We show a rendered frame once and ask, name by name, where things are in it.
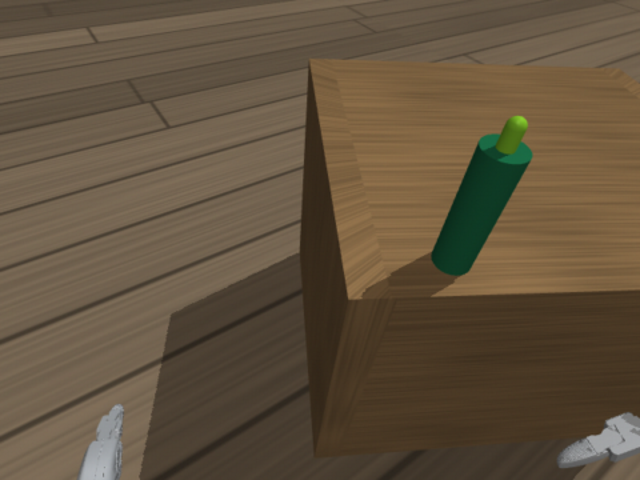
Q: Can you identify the bottle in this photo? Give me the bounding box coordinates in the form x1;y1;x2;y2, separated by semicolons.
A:
431;116;533;276

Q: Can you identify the left robot hand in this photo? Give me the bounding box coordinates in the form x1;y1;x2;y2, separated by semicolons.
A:
77;404;124;480

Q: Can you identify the right robot hand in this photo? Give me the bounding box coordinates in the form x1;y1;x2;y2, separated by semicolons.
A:
557;412;640;468

